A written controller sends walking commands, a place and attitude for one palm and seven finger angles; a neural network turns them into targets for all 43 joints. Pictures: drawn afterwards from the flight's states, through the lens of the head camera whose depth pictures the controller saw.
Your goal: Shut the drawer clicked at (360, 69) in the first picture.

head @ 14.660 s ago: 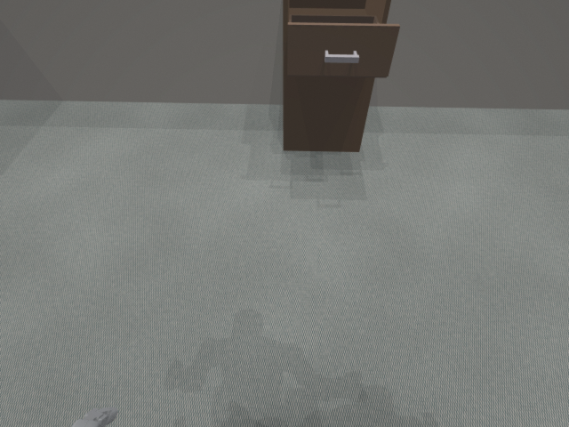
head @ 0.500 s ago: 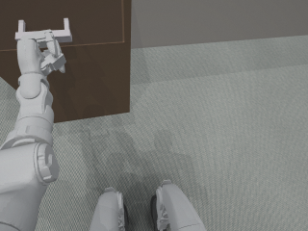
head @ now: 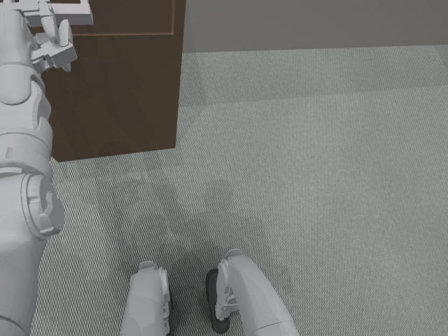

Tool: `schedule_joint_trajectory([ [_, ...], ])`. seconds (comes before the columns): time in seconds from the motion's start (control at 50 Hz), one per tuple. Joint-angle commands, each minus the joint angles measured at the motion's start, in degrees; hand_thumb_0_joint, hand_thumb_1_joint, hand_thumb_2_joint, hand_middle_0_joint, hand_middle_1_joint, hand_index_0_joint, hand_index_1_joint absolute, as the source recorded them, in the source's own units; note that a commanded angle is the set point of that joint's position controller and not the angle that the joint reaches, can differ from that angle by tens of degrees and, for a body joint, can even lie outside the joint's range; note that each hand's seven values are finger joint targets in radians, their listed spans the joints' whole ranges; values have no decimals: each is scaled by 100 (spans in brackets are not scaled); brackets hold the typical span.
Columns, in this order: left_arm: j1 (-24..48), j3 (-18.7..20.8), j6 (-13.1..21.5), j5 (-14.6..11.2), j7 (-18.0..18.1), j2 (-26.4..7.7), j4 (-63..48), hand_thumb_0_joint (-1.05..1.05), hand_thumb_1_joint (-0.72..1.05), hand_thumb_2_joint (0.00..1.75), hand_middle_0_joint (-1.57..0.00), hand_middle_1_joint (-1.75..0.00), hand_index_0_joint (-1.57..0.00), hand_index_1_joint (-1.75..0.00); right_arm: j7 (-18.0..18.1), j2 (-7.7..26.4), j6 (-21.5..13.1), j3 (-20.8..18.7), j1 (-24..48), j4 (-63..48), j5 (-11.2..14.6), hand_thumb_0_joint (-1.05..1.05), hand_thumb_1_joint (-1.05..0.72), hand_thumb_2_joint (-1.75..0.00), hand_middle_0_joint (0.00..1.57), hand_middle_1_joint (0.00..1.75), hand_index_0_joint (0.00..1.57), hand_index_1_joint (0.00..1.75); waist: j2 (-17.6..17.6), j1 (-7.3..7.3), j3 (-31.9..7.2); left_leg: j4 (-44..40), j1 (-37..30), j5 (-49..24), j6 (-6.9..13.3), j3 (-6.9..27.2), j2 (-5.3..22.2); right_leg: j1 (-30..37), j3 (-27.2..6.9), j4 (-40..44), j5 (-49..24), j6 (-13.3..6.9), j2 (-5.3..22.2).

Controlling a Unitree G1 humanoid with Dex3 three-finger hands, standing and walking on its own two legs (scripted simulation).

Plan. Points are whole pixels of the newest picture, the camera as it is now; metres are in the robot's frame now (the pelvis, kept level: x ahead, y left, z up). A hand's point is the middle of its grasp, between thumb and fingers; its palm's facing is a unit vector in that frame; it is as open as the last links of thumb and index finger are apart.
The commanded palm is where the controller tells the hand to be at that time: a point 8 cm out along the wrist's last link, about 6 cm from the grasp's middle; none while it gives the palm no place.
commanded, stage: pull the fist back off the drawer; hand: left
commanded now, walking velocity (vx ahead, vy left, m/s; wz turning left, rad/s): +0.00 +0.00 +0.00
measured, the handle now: (48, 3) +0.64 +0.21 +0.06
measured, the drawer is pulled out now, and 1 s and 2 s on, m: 0.00 0.00 0.00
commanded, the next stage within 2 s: draw the hand back to the body in 0.78 s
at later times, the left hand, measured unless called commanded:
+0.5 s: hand (63, 42) +0.58 +0.19 +0.05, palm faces +0.10 -0.99 -0.05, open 3.1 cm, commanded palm +0.57 +0.19 +0.06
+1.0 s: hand (69, 45) +0.56 +0.17 +0.06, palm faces +0.12 -0.99 -0.04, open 3.1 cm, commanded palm +0.50 +0.21 +0.09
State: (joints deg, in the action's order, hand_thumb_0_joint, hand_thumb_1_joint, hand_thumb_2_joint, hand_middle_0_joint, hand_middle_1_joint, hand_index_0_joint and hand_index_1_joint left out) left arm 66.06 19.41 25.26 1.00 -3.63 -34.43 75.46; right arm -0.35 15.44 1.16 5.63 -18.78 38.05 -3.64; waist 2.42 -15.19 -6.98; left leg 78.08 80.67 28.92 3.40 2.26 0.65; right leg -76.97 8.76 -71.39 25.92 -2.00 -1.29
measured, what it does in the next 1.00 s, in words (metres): stands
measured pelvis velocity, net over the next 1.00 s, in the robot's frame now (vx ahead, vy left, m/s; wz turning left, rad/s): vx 0.04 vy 0.00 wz -0.02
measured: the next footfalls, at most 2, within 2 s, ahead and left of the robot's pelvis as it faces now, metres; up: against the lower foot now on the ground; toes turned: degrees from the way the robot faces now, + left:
none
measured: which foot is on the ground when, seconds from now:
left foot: down 0.00-1.00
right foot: down 0.00-1.00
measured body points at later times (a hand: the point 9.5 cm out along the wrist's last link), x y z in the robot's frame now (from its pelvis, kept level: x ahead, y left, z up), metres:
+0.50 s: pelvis +0.00 +0.00 +0.00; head +0.19 +0.05 +0.40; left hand +0.57 +0.24 +0.06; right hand -0.01 -0.26 -0.10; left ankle +0.05 +0.08 -0.60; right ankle +0.06 -0.11 -0.60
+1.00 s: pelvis +0.04 +0.00 +0.03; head +0.21 +0.03 +0.44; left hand +0.55 +0.23 +0.07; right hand +0.06 -0.25 -0.09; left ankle +0.05 +0.08 -0.60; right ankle +0.06 -0.11 -0.60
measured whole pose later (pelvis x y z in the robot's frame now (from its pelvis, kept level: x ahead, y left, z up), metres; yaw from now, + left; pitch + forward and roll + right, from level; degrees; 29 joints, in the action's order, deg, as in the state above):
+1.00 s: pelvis +0.04 +0.00 +0.03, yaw -1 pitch +29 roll -5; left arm 46.9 22.5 25.7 -2.5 -2.3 -24.0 55.9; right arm -2.8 14.0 5.5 2.6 -18.5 34.5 -2.4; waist 2.9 -10.9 -7.4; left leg 72.0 69.6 31.4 3.6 -1.1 1.7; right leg -68.0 4.9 -66.6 27.6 -1.4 -2.7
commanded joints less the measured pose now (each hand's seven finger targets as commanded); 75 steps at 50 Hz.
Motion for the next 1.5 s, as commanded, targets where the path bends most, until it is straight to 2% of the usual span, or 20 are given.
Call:
schedule_joint_trajectory([
  [0.0,4074,-9,276,-133,216,-1169,-1637,0,90,90,-140,-160,-140,-160,118,1292,-214,-376,-1198,-42,31,0,-90,-90,20,30,20,30,1668,-630,-3160,-1220,-3101,-53,-147,837,200,569,-635,912,105,66,-121],
  [0.38,3817,-14,132,-70,236,-866,-1500,0,90,90,-140,-160,-140,-160,-2,1299,-246,-452,-1422,-65,-39,0,-90,-90,20,30,20,30,1497,-543,-3080,-1219,-3181,-148,-179,1014,214,418,-541,815,-8,25,-106],
  [0.44,3552,99,140,-66,216,-890,-1597,0,90,90,-140,-160,-140,-160,-53,1282,-177,-475,-1429,-112,-50,0,-90,-90,20,30,20,30,1653,-384,-3235,-1192,-3326,-437,-213,975,215,503,-526,783,-137,4,-101],
  [0.48,3334,46,119,-116,190,-711,-1568,0,90,90,-140,-160,-140,-160,-82,1250,-136,-487,-1402,-132,-41,0,-90,-90,20,30,20,30,1453,-360,-3117,-1226,-3261,-397,-197,939,206,626,-543,850,-126,18,-110],
  [0.58,2674,318,167,-186,176,-890,-1732,0,90,90,-140,-160,-140,-160,-97,1204,-39,-495,-1323,-254,1,0,-90,-90,20,30,20,30,1231,-118,-3149,-1198,-3046,-698,-157,681,163,1162,-611,930,-203,15,-129],
  [0.6,2556,128,168,-192,158,-615,-1732,0,90,90,-140,-160,-140,-160,-117,1158,-19,-499,-1299,-293,9,0,-90,-90,20,30,20,30,1170,-130,-3130,-1211,-3018,-729,-149,648,151,1243,-615,957,-204,23,-138],
  [0.66,2176,281,306,-244,180,-632,-2085,0,90,90,-140,-160,-140,-160,-144,1141,43,-550,-1268,-352,17,0,-90,-90,20,30,20,30,1228,58,-3417,-1236,-3378,-1157,-186,626,158,1385,-588,920,-453,14,-140],
  [0.7,2146,237,350,-270,193,-556,-2164,0,90,90,-140,-160,-140,-160,-145,1107,87,-564,-1231,-343,33,0,-90,-90,20,30,20,30,998,-11,-3363,-1190,-3323,-1338,-162,555,164,1547,-622,975,-588,48,-149],
  [0.84,1668,377,545,-264,271,-519,-2323,0,90,90,-140,-160,-140,-160,-160,1036,231,-612,-1188,-362,33,0,-90,-90,20,30,20,30,935,146,-3363,-1181,-3532,-2047,-191,426,147,1859,-627,965,-1121,49,-157],
  [0.88,1235,475,585,-322,252,-526,-2617,0,90,90,-140,-160,-140,-160,-166,1016,284,-640,-1144,-475,61,0,-90,-90,20,30,20,30,903,331,-3595,-1241,-3662,-2262,-197,329,127,2223,-664,1004,-1381,53,-158],
  [0.94,-62,624,547,-534,157,-599,-3911,0,90,90,-140,-160,-140,-160,-213,960,350,-715,-1039,-800,166,0,-90,-90,20,30,20,30,1198,824,-4586,-1520,-4634,-3433,-305,246,107,3197,-685,1136,-2325,26,-191],
  [1.02,-1897,114,-17,-906,-9,224,-4648,0,90,90,-140,-160,-140,-160,-176,839,351,-752,-832,-1032,408,0,-90,-90,20,30,20,30,382,905,-3686,-2082,-4598,-3505,-216,81,112,4083,-666,1714,-2794,78,-214],
  [1.12,-2787,-156,-201,-1189,22,642,-5493,0,90,90,-140,-160,-140,-160,-2,766,161,-759,-525,-1048,556,0,-90,-90,20,30,20,30,57,919,-2444,-2598,-4503,-2846,-161,-108,63,4473,-700,2214,-2722,113,-178],
  [1.22,-3472,-667,-81,-1282,-174,1086,-6406,0,90,90,-140,-160,-140,-160,44,716,-73,-789,-290,-1084,590,0,-90,-90,20,30,20,30,691,996,-2227,-2886,-5556,-3622,-271,-14,105,4399,-624,2417,-2717,79,-150],
  [1.3,-4215,-557,-347,-1429,-365,1039,-6520,0,90,90,-140,-160,-140,-160,115,729,-177,-761,33,-1190,630,0,-90,-90,20,30,20,30,184,1122,-1741,-3190,-5465,-3233,-278,10,89,4727,-573,2650,-2558,90,-113],
  [1.36,-4635,-439,-537,-1543,-436,964,-7035,0,90,90,-140,-160,-140,-160,183,694,-281,-733,279,-1367,660,0,-90,-90,20,30,20,30,133,1264,-1784,-3373,-5633,-3240,-260,-17,49,5139,-589,2786,-2698,86,-72],
  [1.38,-4810,-612,-862,-780,86,309,-7430,0,90,90,-140,-160,-140,-160,273,630,-132,-771,679,-1495,668,0,-90,-90,20,30,20,30,265,1515,-2000,-3689,-6045,-3159,-220,-43,41,5518,-886,3111,-2492,-4,101],
  [1.4,-4965,-751,-1076,-738,359,613,-7865,0,90,90,-140,-160,-140,-160,331,532,-125,-727,730,-1640,651,0,-90,-90,20,30,20,30,282,1391,-1800,-3836,-6195,-3061,-216,-51,57,5579,-838,3272,-2483,13,123],
  [1.42,-5107,-859,-1263,-671,533,642,-8049,0,90,90,-140,-160,-140,-160,377,549,-125,-693,832,-1652,650,0,-90,-90,20,30,20,30,392,1416,-1666,-3974,-6311,-2983,-205,-27,69,5653,-866,3401,-2410,4,123],
  [1.48,-5834,-861,-1660,-596,856,724,-8302,0,90,90,-140,-160,-140,-160,486,502,-92,-600,1025,-1658,648,0,-90,-90,20,30,20,30,2,1469,-1076,-4355,-6476,-3068,-191,-20,150,6003,-803,3718,-2501,19,142],
])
